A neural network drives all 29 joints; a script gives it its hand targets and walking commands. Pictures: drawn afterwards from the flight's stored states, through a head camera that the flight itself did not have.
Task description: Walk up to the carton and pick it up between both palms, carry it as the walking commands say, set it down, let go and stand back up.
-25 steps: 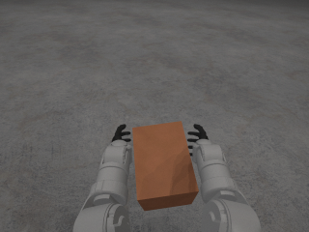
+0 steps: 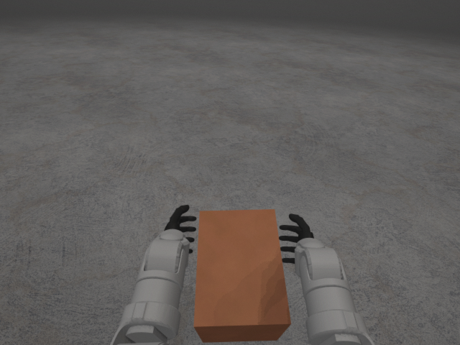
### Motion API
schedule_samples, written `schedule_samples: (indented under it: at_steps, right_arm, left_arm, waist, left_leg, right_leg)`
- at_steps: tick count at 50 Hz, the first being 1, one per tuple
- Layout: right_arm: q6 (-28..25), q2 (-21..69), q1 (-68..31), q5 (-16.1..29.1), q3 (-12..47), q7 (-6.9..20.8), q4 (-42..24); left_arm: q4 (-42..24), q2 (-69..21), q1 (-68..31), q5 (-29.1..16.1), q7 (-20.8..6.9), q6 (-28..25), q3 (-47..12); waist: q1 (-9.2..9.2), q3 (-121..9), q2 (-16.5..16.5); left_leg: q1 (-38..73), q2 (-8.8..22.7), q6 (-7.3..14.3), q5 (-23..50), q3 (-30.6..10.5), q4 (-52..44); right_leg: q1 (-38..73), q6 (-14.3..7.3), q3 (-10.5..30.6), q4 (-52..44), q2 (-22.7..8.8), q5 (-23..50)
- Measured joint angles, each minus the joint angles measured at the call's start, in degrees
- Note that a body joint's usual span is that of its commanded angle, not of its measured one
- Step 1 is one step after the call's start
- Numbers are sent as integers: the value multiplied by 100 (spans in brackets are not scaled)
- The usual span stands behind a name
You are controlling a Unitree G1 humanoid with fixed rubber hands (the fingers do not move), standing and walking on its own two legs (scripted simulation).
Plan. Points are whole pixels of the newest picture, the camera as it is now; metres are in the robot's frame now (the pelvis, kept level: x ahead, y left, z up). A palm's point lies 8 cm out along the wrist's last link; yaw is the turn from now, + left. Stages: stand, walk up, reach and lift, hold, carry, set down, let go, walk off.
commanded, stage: reach and lift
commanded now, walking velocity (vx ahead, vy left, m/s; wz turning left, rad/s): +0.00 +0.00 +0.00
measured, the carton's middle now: (238, 276) +0.30 -0.01 -0.05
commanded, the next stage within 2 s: hold in 0.66 s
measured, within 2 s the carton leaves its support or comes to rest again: neither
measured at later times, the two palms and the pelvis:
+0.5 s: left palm (171, 251) +0.28 +0.12 +0.07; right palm (303, 258) +0.27 -0.12 +0.06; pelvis -0.03 +0.00 -0.01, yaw +0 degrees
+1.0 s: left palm (170, 250) +0.28 +0.12 +0.06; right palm (300, 259) +0.27 -0.11 +0.06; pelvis -0.03 +0.01 -0.01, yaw -1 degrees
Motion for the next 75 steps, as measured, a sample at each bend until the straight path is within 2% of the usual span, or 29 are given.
schedule_samples:
  at_steps: [14,17,21,28,32,37,40,48,53,64,69,75]
  right_arm:
    - [103,55,-151,-101,-15,-81,15]
    - [78,87,-230,-131,-80,-109,93]
    - [38,134,-346,-157,-152,-165,196]
    - [-34,197,-507,-189,-307,-610,508]
    - [-87,261,-684,-240,-514,-669,716]
    - [-205,258,-754,-280,-637,-619,865]
    - [-225,235,-765,-299,-693,-561,914]
    - [-178,240,-605,-200,-521,-678,725]
    - [-140,193,-496,-159,-407,-570,614]
    - [14,79,-210,-102,-82,-125,285]
    - [94,43,-112,-76,-22,-84,198]
    - [199,17,-41,-20,170,-116,-41]
  left_arm:
    - [49,-61,-156,120,-21,-19,203]
    - [81,-75,-192,129,44,-37,244]
    - [179,-112,-282,130,278,-88,306]
    - [532,-194,-498,244,330,-171,472]
    - [688,-234,-607,348,378,-234,677]
    - [736,-247,-643,286,502,-268,700]
    - [824,-265,-690,376,485,-291,724]
    - [766,-217,-560,256,467,-326,564]
    - [717,-193,-493,237,435,-320,479]
    - [329,-68,-176,124,210,-178,249]
    - [191,-43,-110,179,-95,-59,231]
    - [-3,-10,-27,172,-201,-44,166]
  waist:
    - [91,173,53]
    - [87,143,40]
    - [43,130,14]
    - [98,37,-1]
    - [108,82,-7]
    - [65,61,-17]
    - [78,71,-10]
    - [88,44,3]
    - [107,23,-4]
    - [115,-59,-45]
    - [132,-11,-6]
    - [155,118,27]
  left_leg:
    - [-229,-34,-37,86,-43,149]
    - [-317,-41,-46,92,-52,209]
    - [-407,-53,-52,83,-76,309]
    - [-445,-47,-38,55,-24,405]
    - [-426,-46,-24,23,21,473]
    - [-490,-56,-10,-13,5,562]
    - [-494,-49,2,-32,28,580]
    - [-469,-46,31,-11,69,480]
    - [-449,-48,34,-10,72,433]
    - [-287,-34,15,-11,64,281]
    - [-223,-32,3,-11,38,253]
    - [-210,-45,-9,27,19,211]
  right_leg:
    - [-279,-4,-16,276,7,13]
    - [-376,-4,-21,356,11,8]
    - [-458,-2,-40,454,15,-8]
    - [-507,18,19,531,35,-7]
    - [-496,32,64,591,43,-23]
    - [-520,49,47,609,41,-35]
    - [-519,58,71,598,48,-30]
    - [-497,82,120,479,39,11]
    - [-481,81,126,436,33,10]
    - [-352,44,133,349,38,-14]
    - [-287,27,113,330,41,-23]
    - [-299,20,103,352,31,-22]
